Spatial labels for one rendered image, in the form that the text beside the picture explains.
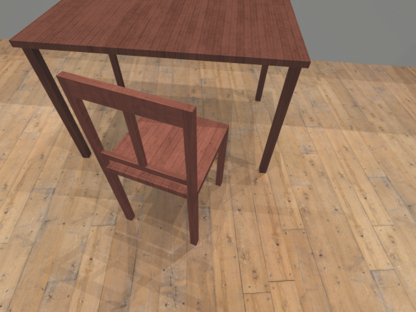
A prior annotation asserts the table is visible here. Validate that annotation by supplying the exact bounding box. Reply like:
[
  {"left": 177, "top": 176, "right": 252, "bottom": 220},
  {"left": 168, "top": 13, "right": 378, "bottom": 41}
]
[{"left": 9, "top": 0, "right": 311, "bottom": 173}]

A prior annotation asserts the chair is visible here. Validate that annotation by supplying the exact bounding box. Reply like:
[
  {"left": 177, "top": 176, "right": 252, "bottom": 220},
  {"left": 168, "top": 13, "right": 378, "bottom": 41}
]
[{"left": 56, "top": 71, "right": 229, "bottom": 246}]

